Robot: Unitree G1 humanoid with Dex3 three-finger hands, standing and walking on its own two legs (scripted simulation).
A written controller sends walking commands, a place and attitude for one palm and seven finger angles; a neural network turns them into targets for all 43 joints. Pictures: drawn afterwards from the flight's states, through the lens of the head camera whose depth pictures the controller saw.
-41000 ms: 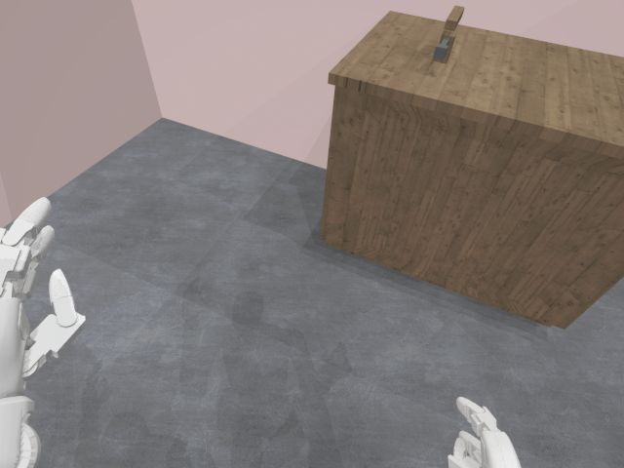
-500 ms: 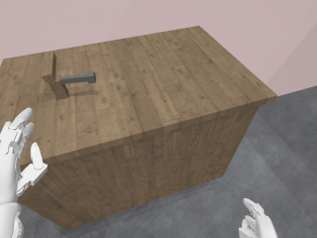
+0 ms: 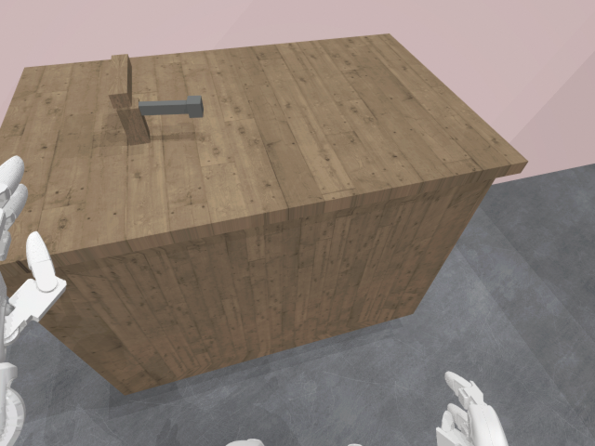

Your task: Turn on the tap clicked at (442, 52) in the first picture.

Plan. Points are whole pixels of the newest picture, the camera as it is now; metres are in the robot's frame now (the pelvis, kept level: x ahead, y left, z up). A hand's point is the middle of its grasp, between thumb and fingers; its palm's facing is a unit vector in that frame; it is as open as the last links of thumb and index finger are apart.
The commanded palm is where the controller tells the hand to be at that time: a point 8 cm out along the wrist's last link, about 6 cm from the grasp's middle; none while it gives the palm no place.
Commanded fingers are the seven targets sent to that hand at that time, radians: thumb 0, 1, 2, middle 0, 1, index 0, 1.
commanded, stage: step back with the hand held close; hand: left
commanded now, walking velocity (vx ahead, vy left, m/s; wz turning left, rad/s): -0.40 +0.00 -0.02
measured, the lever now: (195, 106) +0.64 +0.23 +0.11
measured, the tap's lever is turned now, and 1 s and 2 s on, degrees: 80 80 80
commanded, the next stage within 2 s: stop stepping back and stand still in 0.64 s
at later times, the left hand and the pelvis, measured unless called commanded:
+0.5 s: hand (69, 370) +0.15 +0.20 +0.18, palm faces +0.32 -0.84 -0.43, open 7.5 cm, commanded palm +0.09 +0.24 +0.19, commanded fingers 0.00 0.90 0.90 -0.20 -0.30 -0.20 -0.30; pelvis -0.08 -0.03 +0.01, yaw -2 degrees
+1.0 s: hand out of the picture -0.05 +0.15 +0.18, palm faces +0.40 -0.84 -0.37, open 7.5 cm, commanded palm -0.09 +0.19 +0.19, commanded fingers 0.00 0.90 0.90 -0.20 -0.30 -0.20 -0.30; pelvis -0.26 -0.08 +0.02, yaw -2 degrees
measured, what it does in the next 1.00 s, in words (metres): walks backwards: right foot, then left foot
